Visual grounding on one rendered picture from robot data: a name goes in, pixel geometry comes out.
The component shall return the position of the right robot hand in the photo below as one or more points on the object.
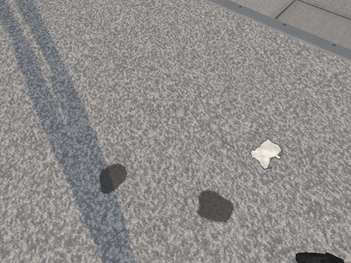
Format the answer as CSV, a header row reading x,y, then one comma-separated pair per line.
x,y
317,258

